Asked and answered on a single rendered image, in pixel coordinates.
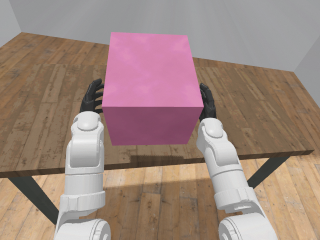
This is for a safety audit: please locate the robot right hand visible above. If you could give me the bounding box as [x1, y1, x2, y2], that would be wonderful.
[199, 83, 217, 123]

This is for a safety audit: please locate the left robot upper arm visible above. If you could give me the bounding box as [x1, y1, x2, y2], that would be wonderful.
[55, 218, 111, 240]

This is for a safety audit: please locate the right robot forearm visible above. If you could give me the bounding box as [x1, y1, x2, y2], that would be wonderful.
[196, 118, 278, 240]

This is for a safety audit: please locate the right robot upper arm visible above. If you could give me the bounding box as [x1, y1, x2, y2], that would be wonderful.
[218, 212, 277, 240]

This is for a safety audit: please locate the robot left hand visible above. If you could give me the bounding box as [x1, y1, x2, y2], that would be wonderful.
[79, 78, 105, 114]

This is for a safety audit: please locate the carton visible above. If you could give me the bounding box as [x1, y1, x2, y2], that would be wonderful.
[101, 32, 204, 146]

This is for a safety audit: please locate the left robot forearm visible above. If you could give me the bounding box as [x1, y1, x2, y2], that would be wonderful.
[53, 111, 106, 240]

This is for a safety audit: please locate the table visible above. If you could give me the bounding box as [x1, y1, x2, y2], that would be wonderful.
[0, 63, 315, 225]

